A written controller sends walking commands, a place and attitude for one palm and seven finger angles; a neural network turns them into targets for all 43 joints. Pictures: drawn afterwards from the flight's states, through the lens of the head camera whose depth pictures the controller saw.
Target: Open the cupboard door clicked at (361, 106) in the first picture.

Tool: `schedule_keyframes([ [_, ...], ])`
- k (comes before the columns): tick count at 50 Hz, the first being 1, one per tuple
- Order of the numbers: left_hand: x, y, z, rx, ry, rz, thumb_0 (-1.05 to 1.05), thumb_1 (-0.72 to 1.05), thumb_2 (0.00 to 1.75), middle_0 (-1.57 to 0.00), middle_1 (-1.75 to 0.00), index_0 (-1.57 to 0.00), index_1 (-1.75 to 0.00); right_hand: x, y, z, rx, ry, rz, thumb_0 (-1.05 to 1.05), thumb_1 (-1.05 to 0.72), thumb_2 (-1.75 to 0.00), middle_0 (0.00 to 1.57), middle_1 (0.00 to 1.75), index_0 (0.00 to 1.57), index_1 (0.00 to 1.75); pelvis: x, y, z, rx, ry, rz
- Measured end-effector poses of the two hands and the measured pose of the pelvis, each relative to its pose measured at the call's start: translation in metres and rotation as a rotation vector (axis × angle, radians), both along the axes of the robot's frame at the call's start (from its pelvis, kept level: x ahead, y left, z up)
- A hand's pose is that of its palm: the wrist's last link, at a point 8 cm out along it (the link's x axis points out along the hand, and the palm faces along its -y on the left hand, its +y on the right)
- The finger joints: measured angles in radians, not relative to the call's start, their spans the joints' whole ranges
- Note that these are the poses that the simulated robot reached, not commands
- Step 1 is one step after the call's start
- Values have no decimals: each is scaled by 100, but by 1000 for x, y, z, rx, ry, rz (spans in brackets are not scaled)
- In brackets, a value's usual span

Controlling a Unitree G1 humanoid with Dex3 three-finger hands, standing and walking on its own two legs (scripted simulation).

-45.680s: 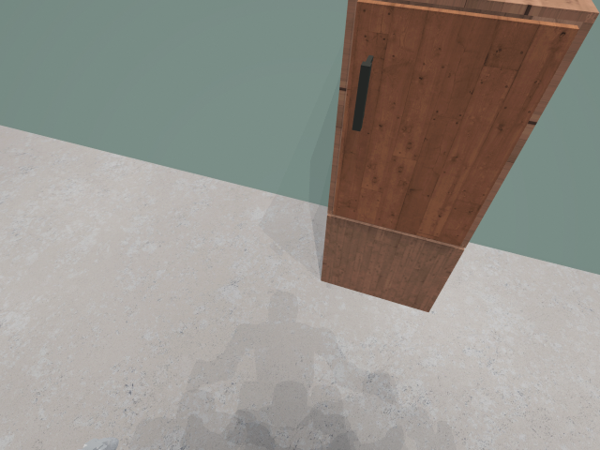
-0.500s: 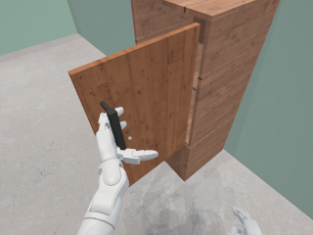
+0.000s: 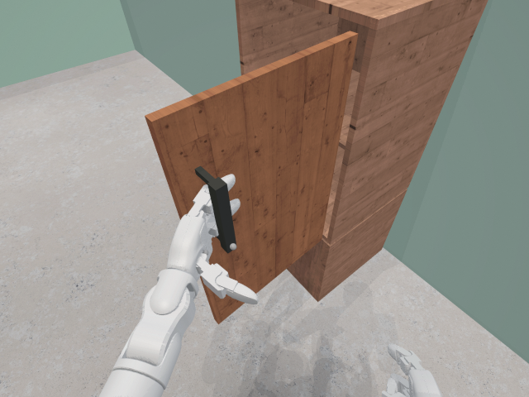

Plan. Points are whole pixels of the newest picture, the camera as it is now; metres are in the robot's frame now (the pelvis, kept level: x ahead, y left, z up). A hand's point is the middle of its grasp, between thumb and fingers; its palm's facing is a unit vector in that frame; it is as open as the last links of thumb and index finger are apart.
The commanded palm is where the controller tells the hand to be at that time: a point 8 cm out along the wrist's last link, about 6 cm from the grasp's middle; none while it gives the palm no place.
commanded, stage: slide the hand sideways off the handle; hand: left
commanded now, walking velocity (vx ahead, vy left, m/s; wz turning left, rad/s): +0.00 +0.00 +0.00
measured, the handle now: (216, 211) +0.36 +0.10 +0.10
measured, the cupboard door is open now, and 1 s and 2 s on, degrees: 93 94 94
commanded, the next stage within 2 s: draw the hand back to the body in 0.94 s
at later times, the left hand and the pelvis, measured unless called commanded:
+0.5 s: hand (220, 264) +0.28 +0.09 +0.09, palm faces -0.09 -1.00 -0.03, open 16.2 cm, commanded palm +0.25 +0.15 +0.10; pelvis +0.02 -0.02 +0.00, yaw -1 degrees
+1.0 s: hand (161, 293) +0.23 +0.16 +0.09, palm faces -0.03 -1.00 -0.04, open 16.3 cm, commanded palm +0.22 +0.20 +0.10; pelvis +0.03 -0.03 +0.00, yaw +0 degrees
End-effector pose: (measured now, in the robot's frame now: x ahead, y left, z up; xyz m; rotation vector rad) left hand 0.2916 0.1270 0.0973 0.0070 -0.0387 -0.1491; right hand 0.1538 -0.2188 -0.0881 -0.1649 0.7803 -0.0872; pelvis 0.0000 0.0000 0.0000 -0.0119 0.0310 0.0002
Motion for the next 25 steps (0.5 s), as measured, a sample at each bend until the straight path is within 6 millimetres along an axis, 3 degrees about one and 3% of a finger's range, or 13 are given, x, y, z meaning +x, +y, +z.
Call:
schedule_keyframes([
  [11,-9,-5,-1,2,3,22,-1,-50,30,-17,-32,-15,-32,2,-5,9,17,-45,-5,2,-91,-90,20,30,20,30,5,-5,2,11,4,-30],
  [25,-29,15,-4,21,30,59,-1,-50,30,-20,-32,-18,-32,33,-29,15,6,-94,-10,2,-91,-90,20,30,20,30,23,-24,2,18,20,-25],
])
